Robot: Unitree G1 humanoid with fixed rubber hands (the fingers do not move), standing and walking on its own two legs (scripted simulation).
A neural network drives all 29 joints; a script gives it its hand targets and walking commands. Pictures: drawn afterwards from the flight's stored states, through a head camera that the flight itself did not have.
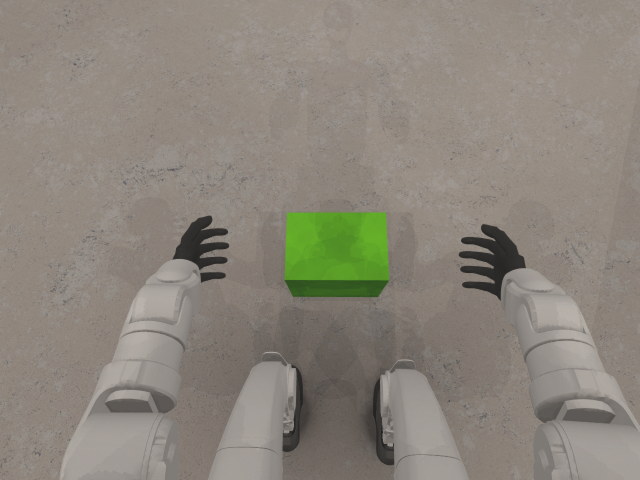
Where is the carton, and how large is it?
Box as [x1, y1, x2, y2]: [285, 212, 388, 296]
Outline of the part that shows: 385,212 287,213 285,281 292,295 377,296 388,280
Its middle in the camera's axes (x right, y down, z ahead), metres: +0.05 +0.05 +1.02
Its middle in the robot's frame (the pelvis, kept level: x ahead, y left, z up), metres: +0.51 +0.00 -0.57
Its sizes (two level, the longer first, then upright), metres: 0.241 0.168 0.222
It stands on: the floor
